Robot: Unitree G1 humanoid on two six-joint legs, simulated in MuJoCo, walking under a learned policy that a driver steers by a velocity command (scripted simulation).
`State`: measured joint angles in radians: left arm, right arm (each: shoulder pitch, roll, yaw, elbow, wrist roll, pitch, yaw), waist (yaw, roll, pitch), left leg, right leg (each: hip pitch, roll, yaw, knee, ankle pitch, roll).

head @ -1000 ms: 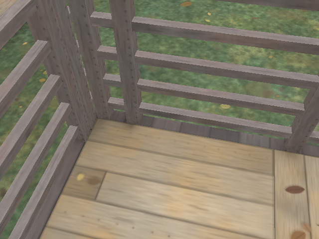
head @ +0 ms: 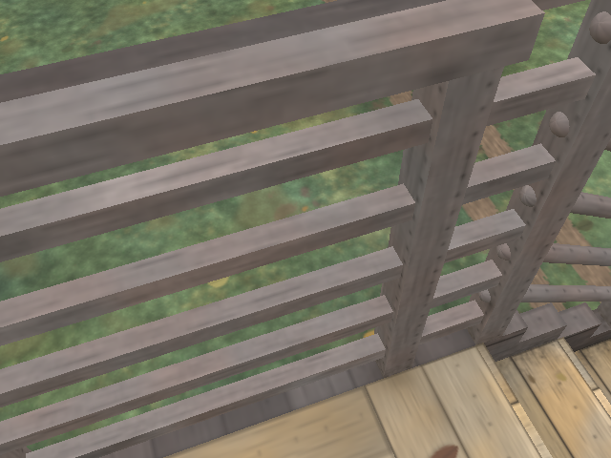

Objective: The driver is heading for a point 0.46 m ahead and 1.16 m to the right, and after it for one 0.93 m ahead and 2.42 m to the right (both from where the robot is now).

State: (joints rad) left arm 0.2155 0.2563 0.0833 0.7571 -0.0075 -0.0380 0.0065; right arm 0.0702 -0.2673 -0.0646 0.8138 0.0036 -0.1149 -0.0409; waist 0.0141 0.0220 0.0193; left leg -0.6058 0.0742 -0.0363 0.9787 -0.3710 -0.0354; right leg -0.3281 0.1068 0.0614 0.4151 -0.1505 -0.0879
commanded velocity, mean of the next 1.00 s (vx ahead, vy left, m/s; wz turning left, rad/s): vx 0.19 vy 0.00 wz -0.60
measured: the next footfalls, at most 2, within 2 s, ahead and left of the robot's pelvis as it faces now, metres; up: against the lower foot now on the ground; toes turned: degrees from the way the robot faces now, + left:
left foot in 0.20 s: +0.21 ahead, +0.09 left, +0.00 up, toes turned -6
right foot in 0.66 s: +0.00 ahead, -0.11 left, +0.00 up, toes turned -27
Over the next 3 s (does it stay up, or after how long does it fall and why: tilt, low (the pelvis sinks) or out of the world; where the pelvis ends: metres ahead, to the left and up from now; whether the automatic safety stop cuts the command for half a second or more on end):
stays up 0.45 -1.05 -0.41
